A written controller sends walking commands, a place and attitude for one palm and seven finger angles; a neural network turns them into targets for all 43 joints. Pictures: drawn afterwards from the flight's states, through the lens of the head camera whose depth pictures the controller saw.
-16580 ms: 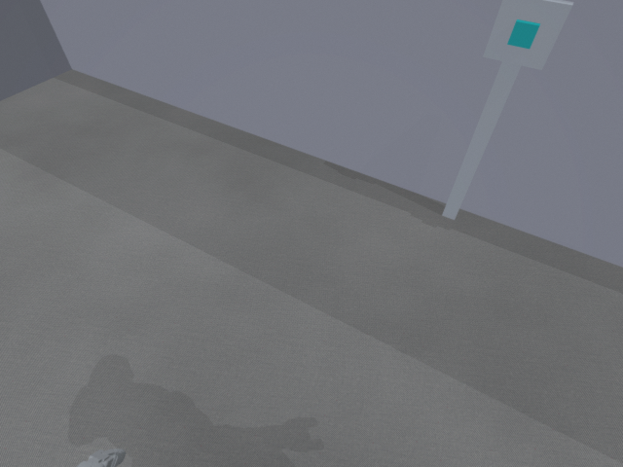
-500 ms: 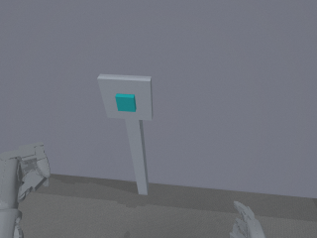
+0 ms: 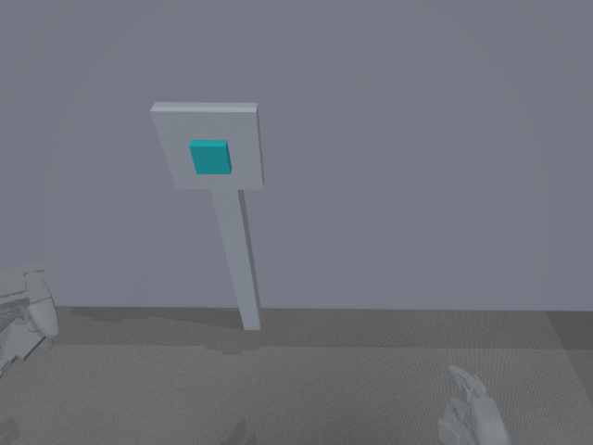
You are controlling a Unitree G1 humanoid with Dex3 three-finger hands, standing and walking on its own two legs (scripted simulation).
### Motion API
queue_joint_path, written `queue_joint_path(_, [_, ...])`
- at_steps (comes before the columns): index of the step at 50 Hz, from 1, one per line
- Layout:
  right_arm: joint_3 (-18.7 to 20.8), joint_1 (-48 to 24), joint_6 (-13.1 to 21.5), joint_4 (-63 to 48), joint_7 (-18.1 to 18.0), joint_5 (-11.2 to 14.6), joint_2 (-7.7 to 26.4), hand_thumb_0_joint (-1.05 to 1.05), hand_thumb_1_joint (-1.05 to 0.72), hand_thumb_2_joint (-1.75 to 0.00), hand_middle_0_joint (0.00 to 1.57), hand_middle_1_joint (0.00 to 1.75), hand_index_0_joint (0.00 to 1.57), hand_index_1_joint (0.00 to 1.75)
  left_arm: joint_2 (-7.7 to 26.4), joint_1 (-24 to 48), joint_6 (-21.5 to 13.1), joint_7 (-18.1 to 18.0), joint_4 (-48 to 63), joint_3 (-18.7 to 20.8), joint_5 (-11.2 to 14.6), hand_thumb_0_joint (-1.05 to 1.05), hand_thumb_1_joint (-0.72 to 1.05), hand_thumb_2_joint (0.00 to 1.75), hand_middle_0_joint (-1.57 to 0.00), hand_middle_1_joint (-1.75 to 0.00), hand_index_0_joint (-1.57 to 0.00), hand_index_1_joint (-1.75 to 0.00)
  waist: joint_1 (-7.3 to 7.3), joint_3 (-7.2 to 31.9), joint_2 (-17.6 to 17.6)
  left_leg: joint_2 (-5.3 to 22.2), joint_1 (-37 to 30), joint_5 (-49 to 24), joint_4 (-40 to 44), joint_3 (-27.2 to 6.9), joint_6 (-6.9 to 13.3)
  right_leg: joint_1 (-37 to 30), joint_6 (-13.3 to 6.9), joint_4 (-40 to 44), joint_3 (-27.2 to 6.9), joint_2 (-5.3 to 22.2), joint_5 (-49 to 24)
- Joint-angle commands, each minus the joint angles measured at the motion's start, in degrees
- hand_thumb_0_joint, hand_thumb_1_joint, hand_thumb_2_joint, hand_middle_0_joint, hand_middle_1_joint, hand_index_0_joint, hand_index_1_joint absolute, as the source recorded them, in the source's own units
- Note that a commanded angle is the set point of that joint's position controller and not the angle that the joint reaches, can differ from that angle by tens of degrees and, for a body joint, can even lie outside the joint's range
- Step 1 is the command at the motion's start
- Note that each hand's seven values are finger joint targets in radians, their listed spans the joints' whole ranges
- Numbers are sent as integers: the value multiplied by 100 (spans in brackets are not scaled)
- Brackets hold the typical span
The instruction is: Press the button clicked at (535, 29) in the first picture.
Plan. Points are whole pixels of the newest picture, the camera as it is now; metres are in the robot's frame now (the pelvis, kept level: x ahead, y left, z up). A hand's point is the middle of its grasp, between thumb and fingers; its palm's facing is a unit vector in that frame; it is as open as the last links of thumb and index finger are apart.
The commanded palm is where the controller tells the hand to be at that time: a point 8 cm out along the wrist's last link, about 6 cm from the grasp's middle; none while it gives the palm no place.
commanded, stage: step back with the hand held close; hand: left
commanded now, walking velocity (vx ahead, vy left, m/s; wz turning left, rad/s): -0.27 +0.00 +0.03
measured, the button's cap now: (211, 156) +0.58 +0.20 +0.06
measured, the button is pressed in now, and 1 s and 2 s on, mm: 0 0 0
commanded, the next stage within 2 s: stop stepping back and stand still in 1.02 s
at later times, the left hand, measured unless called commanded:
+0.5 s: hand (14, 388) +0.13 +0.24 +0.17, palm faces +0.47 -0.73 -0.50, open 3.1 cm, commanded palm +0.07 +0.27 +0.19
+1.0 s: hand out of the picture +0.08 +0.24 +0.17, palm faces +0.40 -0.79 -0.47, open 3.1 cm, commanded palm +0.00 +0.28 +0.19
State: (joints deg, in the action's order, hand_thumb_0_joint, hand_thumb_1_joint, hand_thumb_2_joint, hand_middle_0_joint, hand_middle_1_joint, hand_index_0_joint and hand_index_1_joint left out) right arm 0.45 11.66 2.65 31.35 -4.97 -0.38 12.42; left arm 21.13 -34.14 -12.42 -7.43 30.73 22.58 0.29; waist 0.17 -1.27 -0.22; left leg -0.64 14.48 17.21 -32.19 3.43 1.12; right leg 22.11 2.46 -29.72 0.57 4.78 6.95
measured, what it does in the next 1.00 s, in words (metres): walks backwards: right foot, then left foot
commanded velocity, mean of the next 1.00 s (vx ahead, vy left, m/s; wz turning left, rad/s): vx -0.37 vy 0.00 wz -0.04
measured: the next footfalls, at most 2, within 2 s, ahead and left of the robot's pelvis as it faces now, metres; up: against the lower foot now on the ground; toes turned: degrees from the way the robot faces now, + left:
right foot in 0.80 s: +0.00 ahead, -0.13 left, +0.00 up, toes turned +10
left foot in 1.00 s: -0.04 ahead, +0.10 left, +0.00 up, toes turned +4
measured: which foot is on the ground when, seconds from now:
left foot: down 0.00-0.86, up 0.88-0.98, down 1.00-1.00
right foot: down 0.00-0.70, up 0.72-0.78, down 0.80-1.00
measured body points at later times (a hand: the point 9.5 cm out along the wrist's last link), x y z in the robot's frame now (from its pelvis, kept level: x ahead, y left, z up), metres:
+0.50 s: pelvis -0.05 -0.01 -0.02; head -0.03 -0.01 +0.43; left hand +0.10 +0.28 +0.20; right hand +0.12 -0.25 -0.09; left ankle +0.00 +0.11 -0.73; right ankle +0.09 -0.14 -0.73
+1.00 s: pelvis -0.10 -0.01 +0.00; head -0.07 +0.02 +0.44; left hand +0.05 +0.28 +0.19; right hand +0.09 -0.23 -0.08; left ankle -0.08 +0.10 -0.73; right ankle -0.03 -0.14 -0.73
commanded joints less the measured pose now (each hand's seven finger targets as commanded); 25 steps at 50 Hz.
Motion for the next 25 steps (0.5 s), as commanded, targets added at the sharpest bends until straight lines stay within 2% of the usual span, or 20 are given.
queue_joint_path(1, [223,-555,399,-987,-95,-5,750,0,-90,-90,20,30,20,30,850,281,-415,-179,1208,598,-52,0,90,90,-130,-150,-130,-150,7,401,248,525,1946,1140,1172,-652,306,-1546,-217,-3,-490,-42,180])
queue_joint_path(5, [215,-439,469,-983,-98,-23,736,0,-90,-90,20,30,20,30,854,377,-508,-223,1224,594,-95,0,90,90,-130,-150,-130,-150,-14,352,-20,404,1894,1520,868,-615,304,-1168,-269,372,-725,67,936])
queue_joint_path(6, [217,-426,471,-960,-110,-36,747,0,-90,-90,20,30,20,30,929,435,-524,-239,1243,645,-98,0,90,90,-130,-150,-130,-150,-22,369,-30,380,1849,1537,802,-638,289,-1053,-294,475,-779,88,1131])
queue_joint_path(8, [206,-376,499,-938,-106,-44,738,0,-90,-90,20,30,20,30,872,367,-565,-258,1231,603,-96,0,90,90,-130,-150,-130,-150,-25,410,30,391,1727,1503,775,-647,276,-917,-295,514,-730,99,1304])
queue_joint_path(10, [206,-362,529,-938,-108,-46,763,0,-90,-90,20,30,20,30,854,376,-601,-276,1214,602,-107,0,90,90,-130,-150,-130,-150,-30,369,138,466,1889,1718,879,-778,309,-924,-268,384,-645,28,1456])
queue_joint_path(11, [211,-399,540,-946,-127,-50,760,0,-90,-90,20,30,20,30,868,432,-616,-282,1257,602,-113,0,90,90,-130,-150,-130,-150,-37,368,248,534,2006,1807,1016,-840,335,-998,-244,274,-604,-36,1437])
queue_joint_path(12, [211,-386,563,-946,-136,-44,745,0,-90,-90,20,30,20,30,887,359,-629,-299,1182,657,-120,0,90,90,-130,-150,-130,-150,-21,330,205,567,2143,1814,1078,-869,353,-1096,-223,163,-577,-88,1324])
queue_joint_path(16, [240,-409,646,-934,-108,-43,772,0,-90,-90,20,30,20,30,920,369,-713,-284,1289,701,-149,0,90,90,-130,-150,-130,-150,-33,401,382,540,2408,1787,1052,-913,387,-1361,-231,-84,-683,-164,712])
queue_joint_path(19, [277,-365,705,-914,-85,-56,808,0,-90,-90,20,30,20,30,905,384,-797,-276,1291,774,-218,0,90,90,-130,-150,-130,-150,-24,340,427,623,2984,2283,1066,-977,491,-1642,-219,-421,-836,-254,676])
queue_joint_path(20, [291,-327,719,-903,-70,-46,795,0,-90,-90,20,30,20,30,924,374,-816,-274,1320,808,-224,0,90,90,-130,-150,-130,-150,-26,403,311,626,3011,2227,1062,-1007,497,-1699,-221,-527,-826,-275,473])
queue_joint_path(22, [303,-364,751,-886,-66,-59,785,0,-90,-90,20,30,20,30,962,436,-855,-252,1431,849,-217,0,90,90,-130,-150,-130,-150,-31,441,320,624,3027,2156,1017,-985,499,-1695,-227,-667,-912,-278,195])
queue_joint_path(25, [331,-322,741,-826,-30,-64,772,0,-90,-90,20,30,20,30,929,539,-859,-225,1387,827,-192,0,90,90,-130,-150,-130,-150,-41,462,-19,415,2783,2095,498,-760,403,-1297,-321,-274,-1277,-52,409])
